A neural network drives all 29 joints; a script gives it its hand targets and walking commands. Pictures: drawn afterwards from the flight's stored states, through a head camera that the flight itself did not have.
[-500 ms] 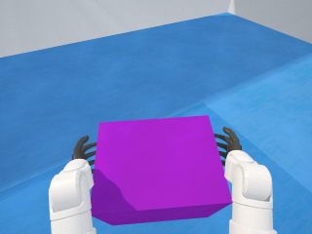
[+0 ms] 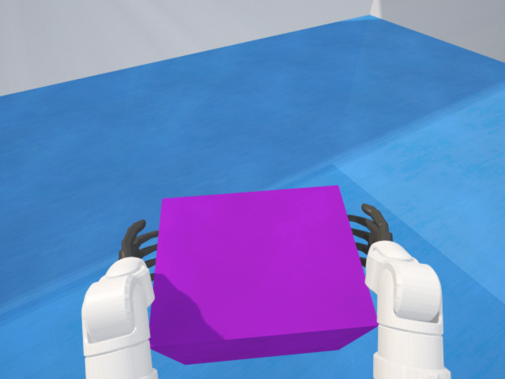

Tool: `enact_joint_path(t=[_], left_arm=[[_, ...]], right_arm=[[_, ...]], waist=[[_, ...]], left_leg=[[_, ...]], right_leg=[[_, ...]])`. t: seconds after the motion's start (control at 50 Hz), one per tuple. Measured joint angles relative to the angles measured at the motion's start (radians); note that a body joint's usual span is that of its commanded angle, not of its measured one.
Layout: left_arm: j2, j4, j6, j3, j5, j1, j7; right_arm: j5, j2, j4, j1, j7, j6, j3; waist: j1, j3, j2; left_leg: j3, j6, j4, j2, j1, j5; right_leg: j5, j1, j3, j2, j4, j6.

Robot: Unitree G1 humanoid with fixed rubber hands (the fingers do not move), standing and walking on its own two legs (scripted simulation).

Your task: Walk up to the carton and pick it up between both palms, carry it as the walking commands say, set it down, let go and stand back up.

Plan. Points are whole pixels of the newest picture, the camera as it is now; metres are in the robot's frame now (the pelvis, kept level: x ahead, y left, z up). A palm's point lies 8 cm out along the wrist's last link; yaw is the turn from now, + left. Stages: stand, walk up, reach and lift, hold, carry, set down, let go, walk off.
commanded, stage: carry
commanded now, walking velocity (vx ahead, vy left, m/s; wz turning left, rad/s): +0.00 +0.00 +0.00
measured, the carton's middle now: (257, 280) +0.29 +0.00 +0.00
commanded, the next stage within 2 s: none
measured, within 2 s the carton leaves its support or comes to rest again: neither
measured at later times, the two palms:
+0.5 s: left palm (148, 270) +0.26 +0.16 +0.08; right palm (392, 254) +0.27 -0.19 +0.09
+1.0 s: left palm (150, 271) +0.26 +0.16 +0.08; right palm (394, 255) +0.27 -0.19 +0.09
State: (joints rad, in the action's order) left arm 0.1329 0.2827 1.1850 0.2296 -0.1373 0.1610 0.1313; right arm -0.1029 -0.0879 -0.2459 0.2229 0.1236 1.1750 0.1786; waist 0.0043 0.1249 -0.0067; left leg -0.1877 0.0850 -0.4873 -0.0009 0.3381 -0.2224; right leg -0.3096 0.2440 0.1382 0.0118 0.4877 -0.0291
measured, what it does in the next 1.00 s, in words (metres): stands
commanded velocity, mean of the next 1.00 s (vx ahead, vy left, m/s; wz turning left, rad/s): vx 0.00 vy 0.00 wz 0.00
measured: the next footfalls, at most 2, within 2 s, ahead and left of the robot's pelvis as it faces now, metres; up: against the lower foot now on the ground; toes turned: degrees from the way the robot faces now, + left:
none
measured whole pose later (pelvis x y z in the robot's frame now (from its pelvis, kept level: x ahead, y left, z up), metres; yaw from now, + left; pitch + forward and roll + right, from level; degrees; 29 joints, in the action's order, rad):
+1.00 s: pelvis +0.00 -0.02 +0.00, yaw +0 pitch +3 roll +0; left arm 0.13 0.26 1.14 0.23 -0.15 0.15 0.12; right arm -0.12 -0.11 -0.23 0.21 0.11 1.13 0.19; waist 0.00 0.12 0.00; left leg -0.16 0.05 -0.49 -0.02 0.33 -0.21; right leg -0.31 0.23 0.14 -0.01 0.48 -0.06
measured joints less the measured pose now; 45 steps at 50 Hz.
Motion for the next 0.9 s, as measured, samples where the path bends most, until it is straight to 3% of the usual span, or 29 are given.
enact_joint_path(t=[0.9], left_arm=[[-0.001,-0.022,-0.038,-0.003,-0.007,-0.009,-0.01]], right_arm=[[-0.017,-0.017,0.012,-0.014,-0.008,-0.038,0.008]], waist=[[0.0,-0.006,0.005]], left_leg=[[0.022,-0.037,0.0,-0.022,-0.005,0.008]], right_leg=[[-0.001,-0.009,0.005,-0.025,-0.005,-0.034]])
